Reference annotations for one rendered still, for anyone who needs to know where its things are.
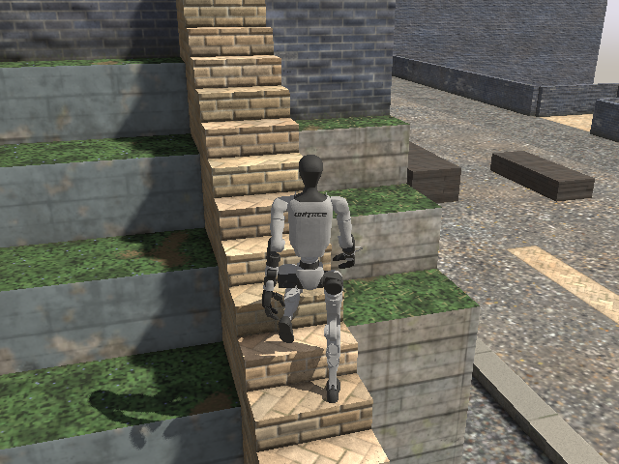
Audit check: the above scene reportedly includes stairs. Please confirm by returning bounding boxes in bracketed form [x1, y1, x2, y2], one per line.
[176, 0, 390, 464]

